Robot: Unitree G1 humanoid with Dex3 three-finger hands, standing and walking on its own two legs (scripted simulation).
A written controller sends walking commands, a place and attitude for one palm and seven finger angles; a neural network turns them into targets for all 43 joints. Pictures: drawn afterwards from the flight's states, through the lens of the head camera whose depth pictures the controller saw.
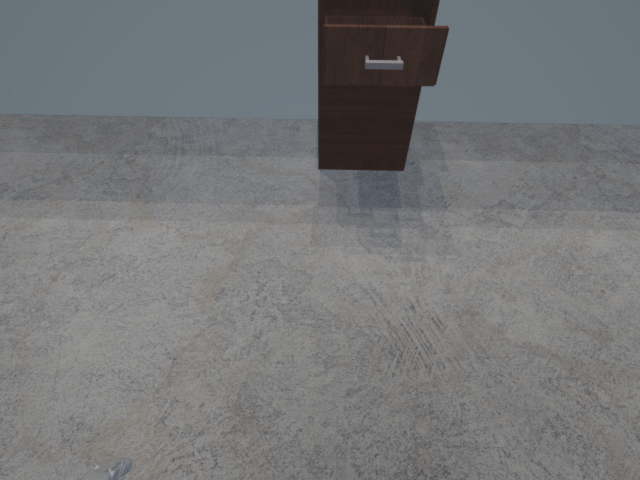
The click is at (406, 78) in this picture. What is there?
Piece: drawer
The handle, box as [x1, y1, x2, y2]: [365, 56, 403, 69]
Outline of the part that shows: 365,56 365,68 402,69 403,63 399,56 397,56 396,60 369,60 368,56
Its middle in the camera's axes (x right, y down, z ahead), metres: +0.20 -0.56 +1.22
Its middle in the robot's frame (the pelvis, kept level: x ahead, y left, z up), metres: +1.30 -0.14 -0.08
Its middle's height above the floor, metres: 0.69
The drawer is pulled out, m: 0.29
